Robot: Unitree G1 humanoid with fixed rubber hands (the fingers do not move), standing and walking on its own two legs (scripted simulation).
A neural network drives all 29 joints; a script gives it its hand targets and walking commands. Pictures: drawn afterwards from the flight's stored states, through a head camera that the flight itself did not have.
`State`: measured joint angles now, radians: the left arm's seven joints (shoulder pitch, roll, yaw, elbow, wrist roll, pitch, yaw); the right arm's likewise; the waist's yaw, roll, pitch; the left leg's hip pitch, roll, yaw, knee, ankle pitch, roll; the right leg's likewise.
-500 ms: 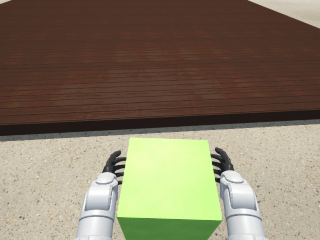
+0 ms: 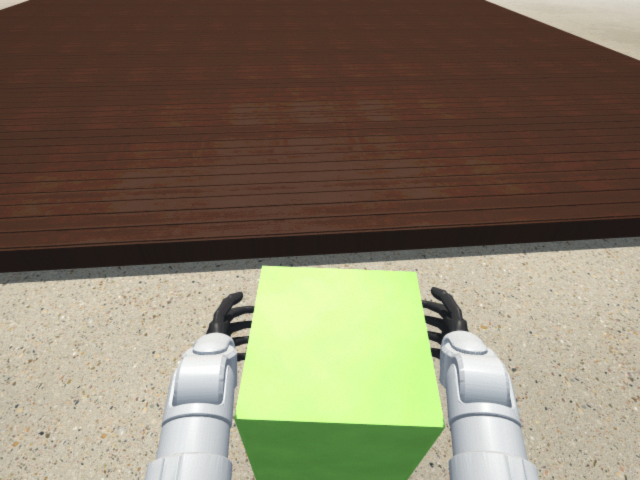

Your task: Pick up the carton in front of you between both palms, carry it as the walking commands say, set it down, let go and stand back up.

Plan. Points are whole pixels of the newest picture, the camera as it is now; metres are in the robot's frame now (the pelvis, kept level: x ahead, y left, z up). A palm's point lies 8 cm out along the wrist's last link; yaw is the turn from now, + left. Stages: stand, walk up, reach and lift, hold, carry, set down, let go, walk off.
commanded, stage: hold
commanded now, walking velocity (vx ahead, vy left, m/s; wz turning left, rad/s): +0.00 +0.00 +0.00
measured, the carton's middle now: (333, 380) +0.29 +0.00 -0.03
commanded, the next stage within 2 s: carry in 0.54 s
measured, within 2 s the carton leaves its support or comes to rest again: neither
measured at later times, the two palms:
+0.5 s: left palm (221, 346) +0.29 +0.15 +0.05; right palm (453, 342) +0.30 -0.15 +0.05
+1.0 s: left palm (235, 274) +0.39 +0.14 +0.08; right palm (443, 268) +0.40 -0.16 +0.09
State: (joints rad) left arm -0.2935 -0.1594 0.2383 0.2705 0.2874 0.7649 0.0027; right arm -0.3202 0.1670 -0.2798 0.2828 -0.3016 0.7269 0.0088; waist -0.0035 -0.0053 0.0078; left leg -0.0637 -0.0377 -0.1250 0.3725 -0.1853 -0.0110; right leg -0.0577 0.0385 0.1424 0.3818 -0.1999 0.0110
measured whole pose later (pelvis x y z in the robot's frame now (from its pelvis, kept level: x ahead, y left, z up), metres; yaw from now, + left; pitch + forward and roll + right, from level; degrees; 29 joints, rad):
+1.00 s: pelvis +0.13 -0.01 -0.01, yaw -1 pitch +5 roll +2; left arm -0.07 -0.13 0.08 -0.39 0.09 1.13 0.11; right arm -0.11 0.13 -0.07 -0.34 -0.09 1.08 -0.10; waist 0.02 -0.05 -0.16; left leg -0.33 -0.01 0.21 0.47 -0.21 0.04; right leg -0.22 -0.08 -0.03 0.63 -0.45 0.01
